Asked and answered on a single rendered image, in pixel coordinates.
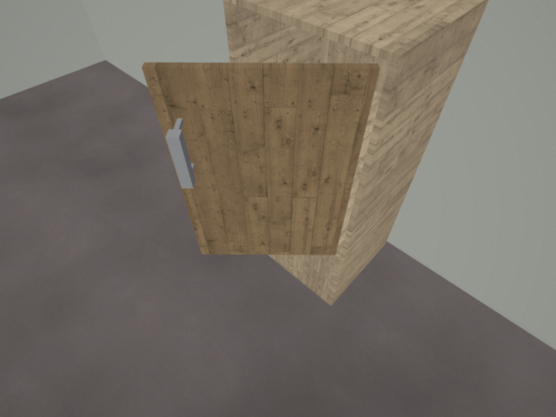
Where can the handle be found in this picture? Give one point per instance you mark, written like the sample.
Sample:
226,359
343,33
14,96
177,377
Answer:
180,156

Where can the cupboard door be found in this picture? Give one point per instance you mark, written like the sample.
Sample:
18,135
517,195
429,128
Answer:
275,148

